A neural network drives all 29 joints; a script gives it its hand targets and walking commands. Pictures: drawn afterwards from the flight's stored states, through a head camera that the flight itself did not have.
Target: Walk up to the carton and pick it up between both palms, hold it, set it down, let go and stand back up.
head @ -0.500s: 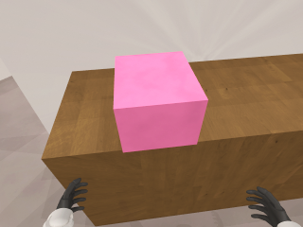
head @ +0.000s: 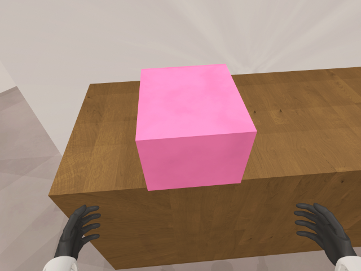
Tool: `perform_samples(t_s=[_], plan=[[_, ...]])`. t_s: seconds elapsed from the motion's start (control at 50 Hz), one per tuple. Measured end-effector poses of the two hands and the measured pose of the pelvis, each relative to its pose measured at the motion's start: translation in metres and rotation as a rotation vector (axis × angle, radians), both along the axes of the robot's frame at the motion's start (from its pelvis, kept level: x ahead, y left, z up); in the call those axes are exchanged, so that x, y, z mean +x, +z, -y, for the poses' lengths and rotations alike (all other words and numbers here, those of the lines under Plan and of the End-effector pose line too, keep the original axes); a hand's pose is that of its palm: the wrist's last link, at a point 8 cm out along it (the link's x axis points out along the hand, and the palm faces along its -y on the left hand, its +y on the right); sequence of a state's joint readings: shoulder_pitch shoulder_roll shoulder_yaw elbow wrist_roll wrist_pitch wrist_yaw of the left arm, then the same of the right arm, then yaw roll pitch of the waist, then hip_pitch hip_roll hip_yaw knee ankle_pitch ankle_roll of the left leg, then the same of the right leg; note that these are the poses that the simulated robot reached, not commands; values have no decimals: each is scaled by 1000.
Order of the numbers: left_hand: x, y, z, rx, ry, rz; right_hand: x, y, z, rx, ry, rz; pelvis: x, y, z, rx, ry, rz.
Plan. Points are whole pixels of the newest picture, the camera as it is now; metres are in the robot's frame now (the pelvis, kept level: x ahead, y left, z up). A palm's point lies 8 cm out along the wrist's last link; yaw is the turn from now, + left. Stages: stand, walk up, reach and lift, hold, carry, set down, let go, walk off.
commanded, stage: reach and lift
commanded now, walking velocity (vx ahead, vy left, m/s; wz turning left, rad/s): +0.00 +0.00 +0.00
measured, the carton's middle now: (188, 123) +0.49 +0.00 +0.06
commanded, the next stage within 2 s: none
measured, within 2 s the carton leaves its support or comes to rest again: neither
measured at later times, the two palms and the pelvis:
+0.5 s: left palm (76, 231) +0.19 +0.21 +0.08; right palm (335, 224) +0.20 -0.25 +0.08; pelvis +0.01 -0.01 +0.00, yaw +0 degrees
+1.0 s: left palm (82, 180) +0.28 +0.21 +0.11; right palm (325, 174) +0.29 -0.26 +0.11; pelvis +0.00 +0.00 +0.00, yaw -1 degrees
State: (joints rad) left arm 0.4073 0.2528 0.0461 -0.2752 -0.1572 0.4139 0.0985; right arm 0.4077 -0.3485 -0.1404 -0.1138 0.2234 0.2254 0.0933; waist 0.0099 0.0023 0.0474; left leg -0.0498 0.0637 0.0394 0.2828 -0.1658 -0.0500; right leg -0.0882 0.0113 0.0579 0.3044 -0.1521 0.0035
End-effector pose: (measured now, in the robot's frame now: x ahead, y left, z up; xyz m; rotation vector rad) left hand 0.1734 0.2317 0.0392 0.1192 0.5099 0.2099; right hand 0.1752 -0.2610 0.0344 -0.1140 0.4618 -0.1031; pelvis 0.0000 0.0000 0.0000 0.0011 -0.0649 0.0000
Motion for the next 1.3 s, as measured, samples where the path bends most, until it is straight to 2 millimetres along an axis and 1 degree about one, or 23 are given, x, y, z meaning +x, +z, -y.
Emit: perform_samples(t_s=[0.08,0.18,0.34,0.44,0.52,0.62,0.76,0.88,0.94,1.04,1.12,1.16,1.22,1.3], plan=[[9,11,0,16,-13,44,0,6,-5,14,3,39,7,1,-1,-1,-6,-5],[12,18,1,6,-13,93,-1,16,-8,11,18,69,12,1,-1,-3,-13,-14],[13,28,20,-53,-26,178,9,43,-7,1,59,160,11,1,2,-4,-13,-24],[14,40,21,-70,8,250,18,46,-13,30,94,169,8,1,6,-3,-9,-24],[20,46,24,-64,-2,254,28,46,-11,38,79,182,4,1,6,-4,2,-15],[36,50,32,-70,-54,226,41,51,-4,40,46,221,0,1,4,0,-6,-10],[64,73,29,-64,-52,284,60,62,-4,50,59,239,-1,1,4,5,-28,-21],[85,68,23,-77,-21,239,85,69,-3,53,58,225,0,1,5,6,-25,-22],[93,70,22,-88,-19,234,96,73,-4,59,54,229,1,1,5,4,-20,-25],[112,78,16,-70,-10,238,121,81,-3,71,51,245,3,0,4,4,-20,-40],[125,94,17,-59,-17,272,138,85,-2,87,54,254,5,0,3,2,-18,-45],[133,98,17,-60,-25,270,146,85,-1,86,54,245,6,0,2,0,-17,-48],[143,99,18,-70,-35,252,153,85,2,80,45,234,7,1,2,0,-13,-55],[158,98,19,-86,-31,235,164,91,5,86,42,232,7,0,4,2,-13,-71]])
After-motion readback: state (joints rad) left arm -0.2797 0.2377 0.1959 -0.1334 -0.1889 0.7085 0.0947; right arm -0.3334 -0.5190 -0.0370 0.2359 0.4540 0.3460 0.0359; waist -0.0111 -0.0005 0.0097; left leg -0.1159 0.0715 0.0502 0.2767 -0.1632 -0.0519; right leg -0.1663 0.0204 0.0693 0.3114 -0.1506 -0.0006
